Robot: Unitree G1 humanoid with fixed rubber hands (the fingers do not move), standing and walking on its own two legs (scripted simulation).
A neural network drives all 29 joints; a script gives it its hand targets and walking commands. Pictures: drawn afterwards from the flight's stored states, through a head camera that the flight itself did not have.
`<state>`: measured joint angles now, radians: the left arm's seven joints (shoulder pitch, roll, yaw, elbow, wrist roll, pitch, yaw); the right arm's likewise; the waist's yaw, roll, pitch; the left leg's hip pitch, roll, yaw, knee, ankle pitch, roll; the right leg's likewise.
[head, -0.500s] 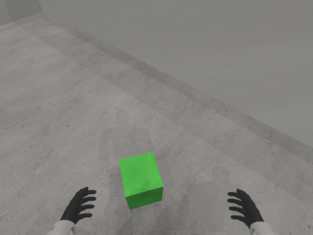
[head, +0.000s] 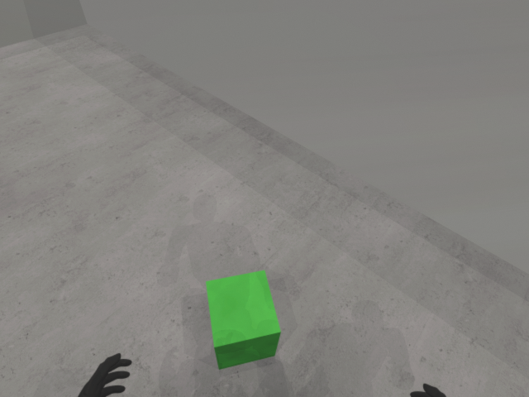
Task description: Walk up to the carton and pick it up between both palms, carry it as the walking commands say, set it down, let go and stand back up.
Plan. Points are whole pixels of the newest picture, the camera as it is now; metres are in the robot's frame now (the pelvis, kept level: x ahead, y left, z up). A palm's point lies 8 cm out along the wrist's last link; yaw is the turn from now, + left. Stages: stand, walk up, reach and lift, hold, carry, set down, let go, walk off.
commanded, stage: stand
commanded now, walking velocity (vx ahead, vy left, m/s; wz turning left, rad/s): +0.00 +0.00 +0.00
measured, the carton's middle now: (241, 320) +0.46 +0.06 -0.64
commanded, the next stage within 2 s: none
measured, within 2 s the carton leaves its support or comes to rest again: neither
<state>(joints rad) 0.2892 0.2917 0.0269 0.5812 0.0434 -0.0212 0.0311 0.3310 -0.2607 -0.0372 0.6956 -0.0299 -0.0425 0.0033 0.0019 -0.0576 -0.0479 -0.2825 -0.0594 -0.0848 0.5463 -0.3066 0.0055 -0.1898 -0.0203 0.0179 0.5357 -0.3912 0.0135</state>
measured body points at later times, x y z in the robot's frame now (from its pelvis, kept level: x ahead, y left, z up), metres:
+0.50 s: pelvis +0.03 +0.01 -0.01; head +0.04 +0.02 +0.44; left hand +0.07 +0.29 -0.14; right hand +0.14 -0.24 -0.13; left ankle -0.02 +0.12 -0.73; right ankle -0.07 -0.13 -0.73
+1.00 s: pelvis +0.01 +0.01 -0.01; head +0.02 +0.02 +0.44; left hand -0.01 +0.27 -0.15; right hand +0.08 -0.25 -0.14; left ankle -0.02 +0.12 -0.73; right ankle -0.07 -0.13 -0.73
